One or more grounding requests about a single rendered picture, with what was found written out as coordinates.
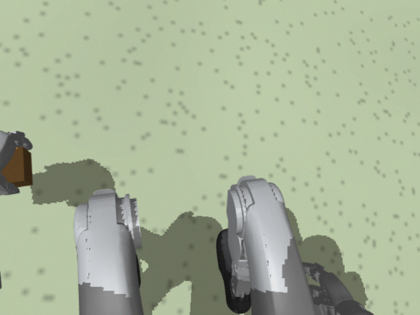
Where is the right robot foot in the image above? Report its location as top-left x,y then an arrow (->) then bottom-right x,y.
217,229 -> 251,314

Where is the right robot arm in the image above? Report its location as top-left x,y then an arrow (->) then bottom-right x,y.
335,300 -> 374,315

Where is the small box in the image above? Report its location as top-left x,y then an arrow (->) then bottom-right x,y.
1,147 -> 33,187

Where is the left robot hand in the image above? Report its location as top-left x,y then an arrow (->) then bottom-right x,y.
0,131 -> 33,196

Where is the right robot hand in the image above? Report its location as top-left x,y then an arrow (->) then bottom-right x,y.
303,262 -> 354,315

